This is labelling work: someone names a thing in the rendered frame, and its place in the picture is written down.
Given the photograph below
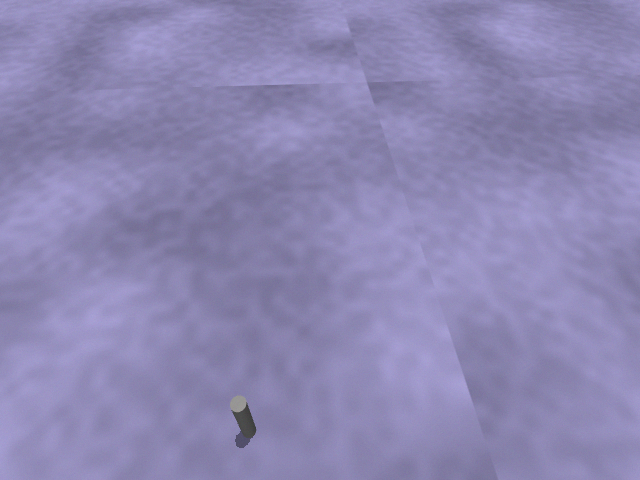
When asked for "can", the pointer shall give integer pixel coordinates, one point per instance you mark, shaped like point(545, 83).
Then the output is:
point(243, 416)

